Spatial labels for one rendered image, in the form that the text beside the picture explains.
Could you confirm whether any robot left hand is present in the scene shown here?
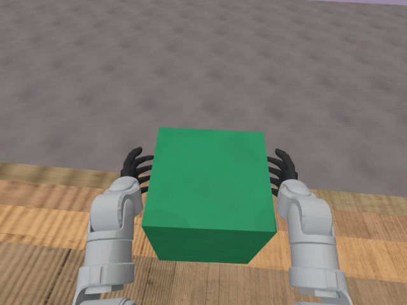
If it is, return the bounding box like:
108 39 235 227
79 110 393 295
120 147 154 194

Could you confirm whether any left robot forearm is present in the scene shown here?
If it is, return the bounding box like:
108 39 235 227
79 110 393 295
72 176 143 305

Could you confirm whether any right robot forearm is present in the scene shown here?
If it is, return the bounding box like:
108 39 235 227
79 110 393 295
277 179 353 305

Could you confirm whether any carton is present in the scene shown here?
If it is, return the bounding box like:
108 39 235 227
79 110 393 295
141 127 277 264

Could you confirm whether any robot right hand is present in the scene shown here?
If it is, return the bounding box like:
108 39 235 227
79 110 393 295
267 149 298 197

